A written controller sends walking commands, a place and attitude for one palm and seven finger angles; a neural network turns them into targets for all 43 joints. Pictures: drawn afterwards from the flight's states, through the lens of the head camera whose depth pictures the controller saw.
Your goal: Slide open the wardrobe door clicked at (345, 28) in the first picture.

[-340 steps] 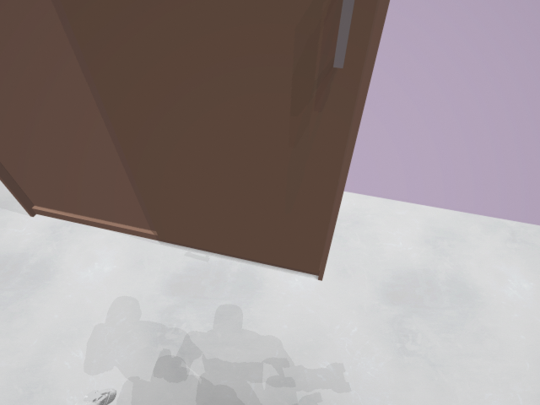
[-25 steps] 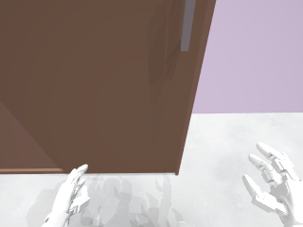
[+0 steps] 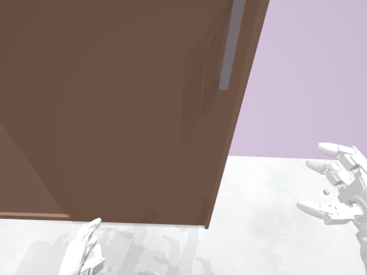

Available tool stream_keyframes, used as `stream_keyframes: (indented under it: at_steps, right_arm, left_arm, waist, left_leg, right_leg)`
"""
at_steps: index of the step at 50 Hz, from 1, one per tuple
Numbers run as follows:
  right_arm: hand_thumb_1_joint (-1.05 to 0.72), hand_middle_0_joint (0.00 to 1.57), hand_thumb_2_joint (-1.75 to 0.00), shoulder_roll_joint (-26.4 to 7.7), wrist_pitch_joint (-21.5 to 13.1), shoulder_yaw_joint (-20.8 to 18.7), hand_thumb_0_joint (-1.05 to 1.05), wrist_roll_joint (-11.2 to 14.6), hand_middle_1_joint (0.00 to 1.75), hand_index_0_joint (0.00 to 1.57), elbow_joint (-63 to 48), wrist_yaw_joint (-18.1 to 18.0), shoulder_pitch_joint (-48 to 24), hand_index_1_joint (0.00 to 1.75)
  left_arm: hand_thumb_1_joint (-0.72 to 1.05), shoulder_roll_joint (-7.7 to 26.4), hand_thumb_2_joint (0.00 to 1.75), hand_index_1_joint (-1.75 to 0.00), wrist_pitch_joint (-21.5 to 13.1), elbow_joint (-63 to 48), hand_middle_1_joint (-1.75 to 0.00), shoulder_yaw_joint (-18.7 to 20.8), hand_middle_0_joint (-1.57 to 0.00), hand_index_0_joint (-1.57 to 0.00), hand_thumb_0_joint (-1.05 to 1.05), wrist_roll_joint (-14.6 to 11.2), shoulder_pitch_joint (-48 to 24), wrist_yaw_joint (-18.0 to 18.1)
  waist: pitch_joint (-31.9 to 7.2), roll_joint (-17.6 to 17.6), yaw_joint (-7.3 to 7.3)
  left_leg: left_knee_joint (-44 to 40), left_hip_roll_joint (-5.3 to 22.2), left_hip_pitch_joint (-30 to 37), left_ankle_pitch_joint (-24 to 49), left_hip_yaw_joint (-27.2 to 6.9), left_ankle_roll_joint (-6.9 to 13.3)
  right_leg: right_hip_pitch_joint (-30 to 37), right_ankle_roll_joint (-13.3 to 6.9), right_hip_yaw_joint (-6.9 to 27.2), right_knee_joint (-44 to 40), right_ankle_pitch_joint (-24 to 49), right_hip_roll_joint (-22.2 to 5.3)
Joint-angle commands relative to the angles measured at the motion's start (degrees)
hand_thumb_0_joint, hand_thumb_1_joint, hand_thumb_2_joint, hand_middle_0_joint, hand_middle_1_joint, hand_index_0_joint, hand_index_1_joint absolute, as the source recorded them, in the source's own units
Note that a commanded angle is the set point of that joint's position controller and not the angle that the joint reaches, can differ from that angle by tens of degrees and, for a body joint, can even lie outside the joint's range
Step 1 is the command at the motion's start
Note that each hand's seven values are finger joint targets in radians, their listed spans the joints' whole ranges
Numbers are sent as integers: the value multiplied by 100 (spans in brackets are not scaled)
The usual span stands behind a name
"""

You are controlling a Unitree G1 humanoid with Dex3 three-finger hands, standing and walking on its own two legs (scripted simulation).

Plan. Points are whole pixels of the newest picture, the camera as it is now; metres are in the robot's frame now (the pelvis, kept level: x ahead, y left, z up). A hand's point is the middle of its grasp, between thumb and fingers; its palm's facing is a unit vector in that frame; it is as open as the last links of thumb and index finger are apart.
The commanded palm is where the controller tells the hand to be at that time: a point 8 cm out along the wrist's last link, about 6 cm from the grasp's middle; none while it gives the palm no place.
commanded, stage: raise the hand with hooked fingers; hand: right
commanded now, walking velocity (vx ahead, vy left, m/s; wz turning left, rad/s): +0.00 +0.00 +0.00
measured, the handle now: (229, 43) +0.54 -0.10 +0.29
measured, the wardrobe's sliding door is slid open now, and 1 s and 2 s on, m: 0.00 0.00 0.00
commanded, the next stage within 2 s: move the hooked fingers beside the handle in 1.08 s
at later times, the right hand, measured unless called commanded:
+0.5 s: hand out of the picture +0.25 -0.28 +0.26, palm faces +0.12 +0.99 -0.11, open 13.9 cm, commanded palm +0.22 -0.32 +0.27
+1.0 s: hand out of the picture +0.27 -0.29 +0.28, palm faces +0.12 +0.99 -0.09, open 14.0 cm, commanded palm +0.23 -0.32 +0.29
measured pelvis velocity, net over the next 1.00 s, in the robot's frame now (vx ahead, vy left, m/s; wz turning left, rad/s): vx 0.00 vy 0.00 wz -0.01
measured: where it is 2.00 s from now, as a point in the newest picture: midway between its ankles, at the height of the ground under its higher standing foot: outside the picture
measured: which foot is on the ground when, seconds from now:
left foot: down 0.00-1.00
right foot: down 0.00-1.00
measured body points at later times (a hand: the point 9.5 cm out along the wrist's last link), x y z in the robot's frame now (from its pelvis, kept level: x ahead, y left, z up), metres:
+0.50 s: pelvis -0.01 +0.00 +0.01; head -0.06 +0.02 +0.46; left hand +0.22 +0.19 -0.04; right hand +0.24 -0.33 +0.27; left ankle -0.02 +0.10 -0.73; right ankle +0.05 -0.11 -0.73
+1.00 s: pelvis +0.00 +0.00 +0.01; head -0.05 +0.01 +0.46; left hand +0.22 +0.21 -0.04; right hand +0.26 -0.34 +0.28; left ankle -0.02 +0.10 -0.73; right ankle +0.05 -0.11 -0.73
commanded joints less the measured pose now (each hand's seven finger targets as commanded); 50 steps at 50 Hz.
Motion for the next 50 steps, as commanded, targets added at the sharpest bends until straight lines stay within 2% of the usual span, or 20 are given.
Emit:
stream_keyframes:
  at_steps: [1, 5, 9, 14, 15, 17, 20, 24, 26, 29, 31, 32, 35, 39, 40, 42, 45, 46, 48, 50]
  right_arm:
    - [31, 29, -38, -1405, -37, -822, 0, 170, 108, 29, -1314, -6, -1530, 108]
    - [41, 29, -34, -1549, 480, -870, 0, 144, 114, 29, -1245, 47, -2053, 114]
    - [50, 30, -30, -1696, 941, -876, 0, 98, 120, 30, -1192, 96, -2714, 120]
    - [50, 30, -30, -1980, 1360, -951, 0, 22, 120, 30, -1085, 130, -3441, 120]
    - [50, 30, -30, -2103, 1454, -1036, 0, 35, 120, 30, -1003, 140, -3478, 120]
    - [50, 30, -30, -2148, 1629, -948, 0, -21, 120, 30, -895, 178, -3942, 120]
    - [50, 30, -30, -2425, 1839, -1100, 0, -30, 120, 30, -795, 229, -4188, 120]
    - [50, 30, -30, -2570, 2094, -1052, 0, -78, 120, 30, -611, 350, -4776, 120]
    - [50, 30, -30, -2680, 2217, -1047, 0, -97, 120, 30, -439, 389, -4968, 120]
    - [50, 30, -30, -2871, 2410, -1103, 0, -136, 120, 30, -241, 451, -5347, 120]
    - [50, 30, -30, -2743, 2560, -1084, 0, -84, 120, 30, 326, 541, -4833, 120]
    - [50, 30, -30, -2635, 2611, -1000, 0, -67, 120, 30, 366, 607, -4710, 120]
    - [50, 30, -30, -2559, 2646, -884, 0, -72, 120, 30, 187, 657, -4719, 120]
    - [50, 30, -30, -2892, 2417, -1203, 0, -61, 120, 30, -642, 492, -5177, 120]
    - [50, 30, -30, -2977, 2353, -1327, 0, -34, 120, 30, -764, 417, -5082, 120]
    - [50, 30, -30, -3038, 2312, -1461, 0, -41, 120, 30, -803, 340, -5107, 120]
    - [50, 30, -30, -2899, 2380, -1353, 0, -96, 120, 30, -638, 290, -4957, 120]
    - [50, 30, -30, -2878, 2428, -1300, 0, -116, 120, 30, -582, 300, -5019, 120]
    - [50, 30, -30, -2741, 2498, -1131, 0, -140, 120, 30, -579, 333, -5125, 120]
    - [50, 30, -30, -2636, 2524, -1040, 0, -120, 120, 30, -531, 374, -5023, 120]
  left_arm:
    - [90, 524, 90, -30, -318, -1037, -30, 149, -20, -20, 0, -54, -975, 67]
    - [90, 509, 90, -30, -168, -1077, -30, 93, -20, -20, 0, -100, -1140, 61]
    - [90, 490, 90, -30, 13, -1116, -30, 47, -20, -20, 0, -151, -1277, 75]
    - [90, 473, 90, -30, 224, -1114, -30, -28, -20, -20, 0, -185, -1453, 77]
    - [90, 469, 90, -30, 269, -1135, -30, -39, -20, -20, 0, -179, -1518, 79]
    - [90, 476, 90, -30, 344, -1103, -30, -69, -20, -20, 0, -212, -1571, 79]
    - [90, 482, 90, -30, 413, -1147, -30, -86, -20, -20, 0, -217, -1705, 63]
    - [90, 526, 90, -30, 485, -1138, -30, -97, -20, -20, 0, -263, -1770, 38]
    - [90, 541, 90, -30, 525, -1115, -30, -112, -20, -20, 0, -278, -1810, 14]
    - [90, 591, 90, -30, 552, -1116, -30, -98, -20, -20, 0, -306, -1837, 2]
    - [90, 640, 90, -30, 611, -1102, -30, -75, -20, -20, 0, -310, -1764, -54]
    - [90, 653, 90, -30, 639, -1139, -30, -59, -20, -20, 0, -337, -1772, -84]
    - [90, 635, 90, -30, 697, -1255, -30, -45, -20, -20, 0, -374, -1834, -149]
    - [90, 634, 90, -30, 674, -1355, -30, -34, -20, -20, 0, -331, -1856, -119]
    - [90, 592, 90, -30, 669, -1354, -30, -45, -20, -20, 0, -310, -1884, -126]
    - [90, 631, 90, -30, 657, -1303, -30, -24, -20, -20, 0, -277, -1835, -87]
    - [90, 595, 90, -30, 663, -1242, -30, -26, -20, -20, 0, -290, -1816, -75]
    - [90, 626, 90, -30, 663, -1222, -30, -28, -20, -20, 0, -287, -1794, -66]
    - [90, 616, 90, -30, 661, -1220, -30, -34, -20, -20, 0, -304, -1785, -50]
    - [90, 589, 90, -30, 660, -1240, -30, -40, -20, -20, 0, -316, -1797, -61]
  waist:
    - [-617, -215, -96]
    - [-511, -381, -142]
    - [-538, -339, -85]
    - [-578, -350, -81]
    - [-568, -300, -136]
    - [-493, -289, -72]
    - [-692, -370, -156]
    - [-744, -441, -120]
    - [-637, -376, -120]
    - [-783, -343, -133]
    - [-683, 26, -161]
    - [-677, 145, -149]
    - [-642, -8, -157]
    - [-999, -408, -172]
    - [-977, -248, -213]
    - [-1006, -394, -207]
    - [-868, -349, -208]
    - [-834, -517, -179]
    - [-863, -528, -135]
    - [-822, -307, -139]
  left_leg:
    - [-807, 13, -267, 1217, -269, -45]
    - [-973, 18, -151, 1206, -318, -22]
    - [-1127, 16, -163, 1004, -290, -22]
    - [-1294, 11, -93, 916, -285, 7]
    - [-1348, 34, -22, 935, -362, 19]
    - [-1393, 32, -85, 791, -294, 15]
    - [-1448, 77, 47, 837, -382, 46]
    - [-1439, 78, -17, 810, -326, 49]
    - [-1492, 103, -44, 756, -361, 53]
    - [-1452, 100, -29, 785, -327, 59]
    - [-1461, 119, -32, 910, -377, 41]
    - [-1459, 129, -70, 962, -402, 3]
    - [-1433, 128, -171, 893, -451, -2]
    - [-1352, 89, -52, 926, -382, 71]
    - [-1400, 96, 3, 932, -419, 65]
    - [-1398, 101, 49, 1045, -411, 73]
    - [-1423, 84, 26, 1088, -392, 52]
    - [-1408, 100, -3, 1089, -398, 59]
    - [-1377, 80, -40, 1105, -360, 57]
    - [-1411, 76, -33, 1184, -389, 32]
  right_leg:
    - [1059, -66, 402, -786, 753, 47]
    - [1184, -42, 422, -925, 725, 58]
    - [1357, -49, 472, -1088, 573, 66]
    - [1532, -44, 516, -1229, 533, 81]
    - [1506, -42, 512, -1194, 563, 83]
    - [1520, -37, 546, -1300, 440, 86]
    - [1603, -46, 543, -1273, 527, 106]
    - [1696, -50, 587, -1345, 498, 128]
    - [1631, -54, 592, -1349, 473, 124]
    - [1686, -67, 619, -1368, 514, 148]
    - [1531, -88, 597, -1288, 639, 141]
    - [1514, -95, 570, -1255, 663, 136]
    - [1499, -68, 547, -1200, 628, 129]
    - [1770, -71, 568, -1229, 735, 156]
    - [1720, -70, 555, -1186, 790, 125]
    - [1775, -92, 530, -1197, 872, 142]
    - [1734, -82, 496, -1210, 917, 112]
    - [1727, -78, 507, -1247, 877, 122]
    - [1799, -72, 534, -1284, 867, 124]
    - [1786, -79, 524, -1230, 933, 109]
